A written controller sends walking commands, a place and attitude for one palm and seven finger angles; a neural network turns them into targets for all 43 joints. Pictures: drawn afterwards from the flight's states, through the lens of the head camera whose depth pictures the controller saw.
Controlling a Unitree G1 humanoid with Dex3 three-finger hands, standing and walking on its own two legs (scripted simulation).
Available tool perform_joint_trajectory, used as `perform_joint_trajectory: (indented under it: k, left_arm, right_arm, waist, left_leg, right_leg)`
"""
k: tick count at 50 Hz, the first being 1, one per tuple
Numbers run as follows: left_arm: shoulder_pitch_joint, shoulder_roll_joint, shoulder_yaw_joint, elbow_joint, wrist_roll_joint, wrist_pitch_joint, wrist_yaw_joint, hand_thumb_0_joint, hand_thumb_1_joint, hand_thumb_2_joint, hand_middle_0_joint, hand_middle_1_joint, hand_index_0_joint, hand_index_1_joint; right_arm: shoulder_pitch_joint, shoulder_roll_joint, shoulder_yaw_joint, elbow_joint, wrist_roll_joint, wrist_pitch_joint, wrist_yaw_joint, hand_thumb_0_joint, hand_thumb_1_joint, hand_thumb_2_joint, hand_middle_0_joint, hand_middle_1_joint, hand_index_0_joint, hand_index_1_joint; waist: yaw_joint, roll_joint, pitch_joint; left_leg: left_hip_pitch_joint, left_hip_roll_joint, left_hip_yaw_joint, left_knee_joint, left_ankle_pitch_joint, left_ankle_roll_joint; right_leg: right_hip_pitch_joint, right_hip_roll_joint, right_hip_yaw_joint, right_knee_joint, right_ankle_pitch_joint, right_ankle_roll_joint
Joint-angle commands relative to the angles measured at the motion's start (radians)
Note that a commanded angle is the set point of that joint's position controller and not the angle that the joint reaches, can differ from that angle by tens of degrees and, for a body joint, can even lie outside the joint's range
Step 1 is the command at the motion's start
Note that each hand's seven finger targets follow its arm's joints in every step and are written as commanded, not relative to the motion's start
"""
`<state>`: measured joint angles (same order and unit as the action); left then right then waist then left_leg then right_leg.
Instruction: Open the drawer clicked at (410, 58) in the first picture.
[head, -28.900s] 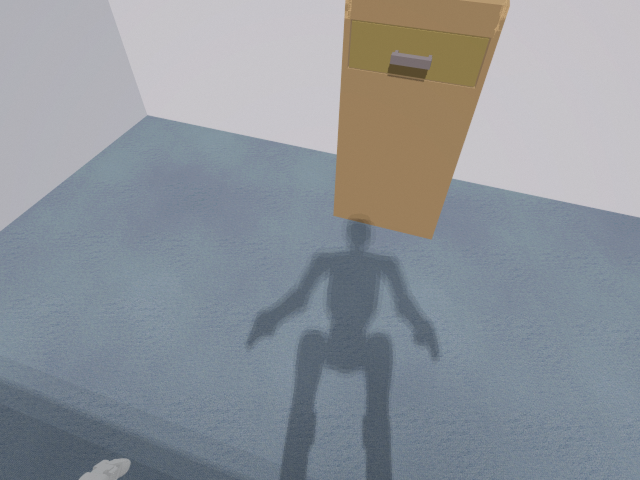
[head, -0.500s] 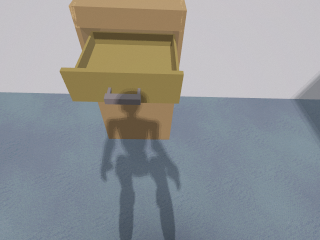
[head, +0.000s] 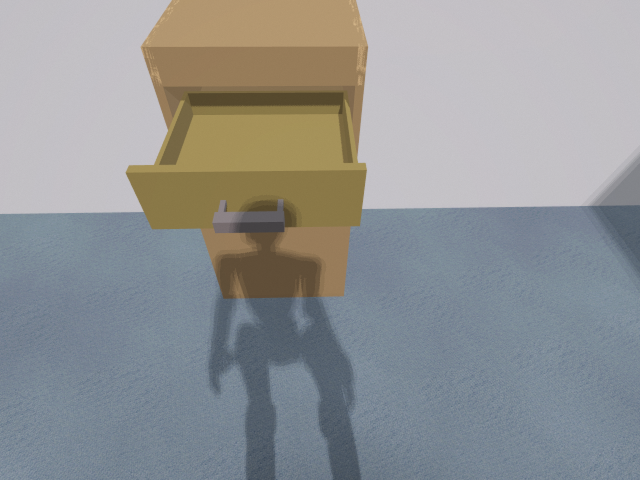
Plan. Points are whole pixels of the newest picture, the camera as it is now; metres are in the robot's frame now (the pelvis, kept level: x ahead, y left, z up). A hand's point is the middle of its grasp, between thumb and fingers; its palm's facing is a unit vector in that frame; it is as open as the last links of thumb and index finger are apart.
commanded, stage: let the arm hang, fingers relaxed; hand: left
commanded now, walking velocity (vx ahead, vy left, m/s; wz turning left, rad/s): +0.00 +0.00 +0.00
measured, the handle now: (250, 213) +0.54 +0.15 -0.01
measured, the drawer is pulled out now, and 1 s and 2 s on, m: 0.29 0.29 0.29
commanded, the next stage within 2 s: look to check the result in 0.20 s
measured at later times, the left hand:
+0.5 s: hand out of the picture +0.02 +0.17 -0.18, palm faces +0.04 -0.98 -0.18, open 7.3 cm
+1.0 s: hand out of the picture +0.03 +0.17 -0.18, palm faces +0.03 -0.98 -0.18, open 7.3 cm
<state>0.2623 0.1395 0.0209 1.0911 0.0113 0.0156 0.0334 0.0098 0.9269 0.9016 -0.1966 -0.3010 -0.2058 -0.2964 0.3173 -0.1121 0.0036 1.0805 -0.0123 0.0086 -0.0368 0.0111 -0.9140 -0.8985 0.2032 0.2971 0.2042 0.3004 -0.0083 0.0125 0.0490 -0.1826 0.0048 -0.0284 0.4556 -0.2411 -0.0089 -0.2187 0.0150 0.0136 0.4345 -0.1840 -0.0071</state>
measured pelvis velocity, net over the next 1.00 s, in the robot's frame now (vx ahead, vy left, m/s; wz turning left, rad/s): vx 0.03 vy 0.00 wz -0.01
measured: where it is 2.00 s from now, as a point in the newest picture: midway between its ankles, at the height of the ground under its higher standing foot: outside the picture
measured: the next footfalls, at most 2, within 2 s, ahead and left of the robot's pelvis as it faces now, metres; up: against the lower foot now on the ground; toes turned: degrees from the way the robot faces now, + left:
none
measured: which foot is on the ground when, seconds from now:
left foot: down 0.00-1.00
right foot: down 0.00-1.00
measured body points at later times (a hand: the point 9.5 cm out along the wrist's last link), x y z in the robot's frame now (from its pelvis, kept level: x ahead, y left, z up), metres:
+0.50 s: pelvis +0.02 +0.01 +0.00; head +0.04 +0.01 +0.45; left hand +0.01 +0.22 -0.16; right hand -0.01 -0.20 -0.16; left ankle +0.00 +0.13 -0.74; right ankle +0.03 -0.12 -0.74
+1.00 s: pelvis +0.03 +0.00 +0.00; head +0.05 +0.00 +0.45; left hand +0.03 +0.22 -0.16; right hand +0.00 -0.20 -0.16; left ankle +0.00 +0.13 -0.74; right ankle +0.03 -0.12 -0.74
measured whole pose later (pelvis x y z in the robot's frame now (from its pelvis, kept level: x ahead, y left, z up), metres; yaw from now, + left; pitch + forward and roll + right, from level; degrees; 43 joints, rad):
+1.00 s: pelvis +0.03 +0.00 +0.00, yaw -1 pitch -2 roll +0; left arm 0.27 0.13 0.02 1.12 0.01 0.00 0.04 0.00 0.91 0.90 -0.19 -0.30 -0.20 -0.30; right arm 0.30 -0.11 -0.01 1.12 0.00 0.00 -0.05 0.00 -0.90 -0.90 0.20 0.30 0.20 0.30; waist -0.01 0.00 0.07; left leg -0.13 0.00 -0.02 0.42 -0.26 0.00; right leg -0.17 0.01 0.03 0.41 -0.21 0.00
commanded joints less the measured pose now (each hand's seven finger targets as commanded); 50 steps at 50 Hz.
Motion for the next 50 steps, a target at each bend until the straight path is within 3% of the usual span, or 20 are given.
perform_joint_trajectory:
  k: [1, 18, 26, 30, 50]
  left_arm:
    - [0.069, 0.106, 0.024, -0.015, 0.002, -0.014, 0.002, 0.000, 0.900, 0.900, -0.200, -0.300, -0.200, -0.300]
    - [0.077, 0.094, 0.020, 0.004, -0.002, -0.022, 0.006, 0.000, 0.900, 0.900, -0.200, -0.300, -0.200, -0.300]
    - [0.085, 0.086, 0.018, 0.013, -0.001, -0.023, 0.008, 0.000, 0.900, 0.900, -0.200, -0.300, -0.200, -0.300]
    - [0.092, 0.087, 0.016, 0.016, 0.000, -0.023, 0.008, 0.000, 0.900, 0.900, -0.200, -0.300, -0.200, -0.300]
    - [0.092, 0.091, 0.018, 0.011, -0.001, -0.026, 0.008, 0.000, 0.900, 0.900, -0.200, -0.300, -0.200, -0.300]
  right_arm:
    - [0.089, -0.089, -0.023, -0.007, -0.003, -0.013, -0.003, 0.000, -0.900, -0.900, 0.200, 0.300, 0.200, 0.300]
    - [0.087, -0.085, -0.025, 0.016, 0.002, -0.018, -0.009, 0.000, -0.900, -0.900, 0.200, 0.300, 0.200, 0.300]
    - [0.077, -0.083, -0.026, 0.021, 0.003, -0.019, -0.011, 0.000, -0.900, -0.900, 0.200, 0.300, 0.200, 0.300]
    - [0.069, -0.084, -0.027, 0.022, 0.005, -0.016, -0.009, 0.000, -0.900, -0.900, 0.200, 0.300, 0.200, 0.300]
    - [0.067, -0.084, -0.027, 0.029, 0.005, -0.021, -0.011, 0.000, -0.900, -0.900, 0.200, 0.300, 0.200, 0.300]
  waist:
    - [0.006, 0.017, 0.073]
    - [0.001, -0.009, 0.029]
    - [0.001, 0.012, 0.040]
    - [0.004, -0.009, 0.065]
    - [0.006, -0.007, 0.042]
  left_leg:
    - [-0.071, 0.066, -0.058, -0.123, -0.012, 0.044]
    - [-0.001, 0.068, -0.040, -0.103, 0.112, 0.039]
    - [0.018, 0.072, -0.036, -0.106, 0.123, 0.039]
    - [0.015, 0.070, -0.038, -0.116, 0.086, 0.039]
    - [0.033, 0.071, -0.036, -0.115, 0.135, 0.038]
  right_leg:
    - [-0.012, -0.071, 0.062, -0.092, -0.049, -0.030]
    - [0.035, -0.079, 0.061, -0.083, 0.074, -0.029]
    - [0.029, -0.080, 0.061, -0.087, 0.086, -0.027]
    - [0.007, -0.075, 0.064, -0.099, 0.046, -0.025]
    - [0.034, -0.074, 0.063, -0.091, 0.091, -0.025]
